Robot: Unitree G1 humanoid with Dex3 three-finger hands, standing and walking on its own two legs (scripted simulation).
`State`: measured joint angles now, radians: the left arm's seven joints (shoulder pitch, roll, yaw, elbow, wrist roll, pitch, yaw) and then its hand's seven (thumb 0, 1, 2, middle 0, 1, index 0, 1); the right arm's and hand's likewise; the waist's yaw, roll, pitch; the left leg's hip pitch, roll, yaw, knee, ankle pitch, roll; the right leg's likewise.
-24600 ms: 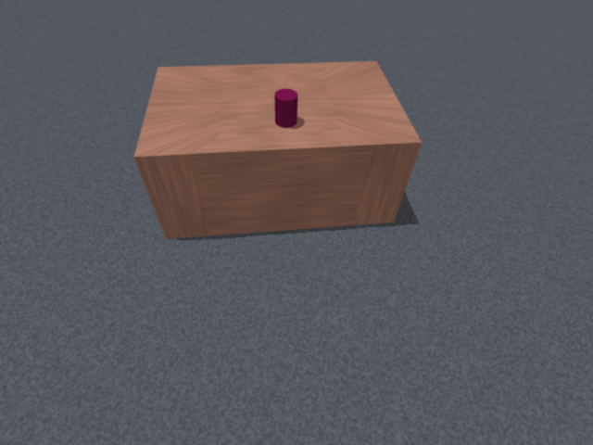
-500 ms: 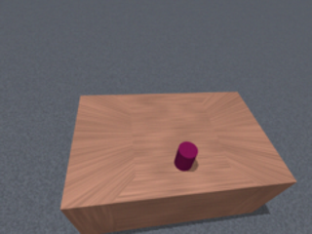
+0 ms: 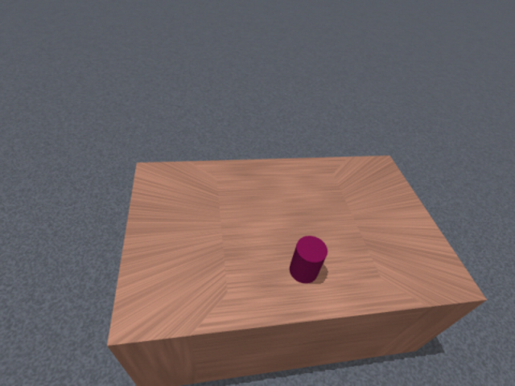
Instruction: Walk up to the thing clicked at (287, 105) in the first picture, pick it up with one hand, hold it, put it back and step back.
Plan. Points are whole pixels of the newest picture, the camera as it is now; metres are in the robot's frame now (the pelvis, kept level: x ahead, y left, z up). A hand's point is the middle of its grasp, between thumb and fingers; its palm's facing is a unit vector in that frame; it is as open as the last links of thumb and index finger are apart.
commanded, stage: home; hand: right
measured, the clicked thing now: (307, 260) +0.51 -0.17 -0.27
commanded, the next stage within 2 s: stand in 0.58 s
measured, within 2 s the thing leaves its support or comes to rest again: neither
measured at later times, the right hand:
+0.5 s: hand out of the picture +0.06 -0.24 -0.15, palm faces +0.01 +0.92 -0.39, open 17.4 cm
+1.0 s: hand out of the picture +0.08 -0.24 -0.15, palm faces +0.00 +0.93 -0.38, open 12.5 cm
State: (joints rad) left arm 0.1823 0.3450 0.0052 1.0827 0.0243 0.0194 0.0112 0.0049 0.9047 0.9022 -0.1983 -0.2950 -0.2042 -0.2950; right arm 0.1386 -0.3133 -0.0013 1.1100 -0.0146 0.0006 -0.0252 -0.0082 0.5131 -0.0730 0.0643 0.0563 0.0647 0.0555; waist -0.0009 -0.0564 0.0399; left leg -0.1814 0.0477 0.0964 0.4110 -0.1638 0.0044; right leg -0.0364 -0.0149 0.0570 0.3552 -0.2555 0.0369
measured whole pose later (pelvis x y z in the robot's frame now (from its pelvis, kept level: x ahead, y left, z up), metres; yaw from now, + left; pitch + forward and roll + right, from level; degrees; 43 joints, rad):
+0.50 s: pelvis +0.00 +0.01 +0.00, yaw +0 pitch -3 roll +0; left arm 0.18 0.35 0.00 1.12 0.02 0.01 0.00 0.00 0.90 0.90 -0.20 -0.29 -0.20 -0.29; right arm 0.13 -0.32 -0.01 1.15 -0.01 0.00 -0.01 -0.01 0.53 -0.06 0.06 0.05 0.06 0.05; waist -0.01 -0.05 0.04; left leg -0.18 0.02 0.10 0.38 -0.14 0.03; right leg -0.04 -0.04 0.06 0.33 -0.24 0.06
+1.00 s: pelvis +0.01 +0.01 +0.00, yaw +1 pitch -3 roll +0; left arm 0.16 0.35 0.00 1.11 0.02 0.01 0.00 0.00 0.91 0.90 -0.20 -0.30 -0.20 -0.30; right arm 0.10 -0.33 -0.01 1.15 -0.01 0.00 -0.01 -0.01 -0.10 -0.64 0.19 0.26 0.19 0.26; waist -0.01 -0.04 0.04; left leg -0.18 0.01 0.09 0.38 -0.15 0.02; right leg -0.02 -0.05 0.05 0.31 -0.24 0.06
